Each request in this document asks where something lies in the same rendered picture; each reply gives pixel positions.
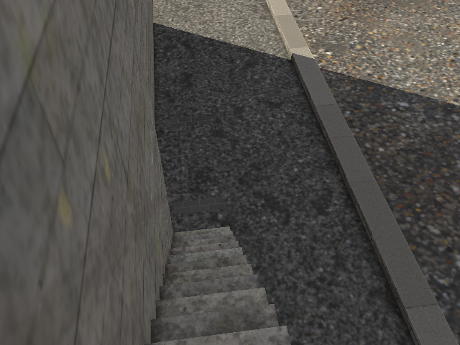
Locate stairs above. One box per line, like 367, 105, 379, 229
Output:
145, 226, 291, 345

